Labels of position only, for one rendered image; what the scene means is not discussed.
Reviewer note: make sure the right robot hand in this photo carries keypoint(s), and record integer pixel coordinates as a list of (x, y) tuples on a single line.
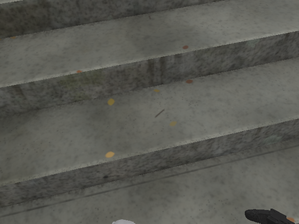
[(271, 216)]

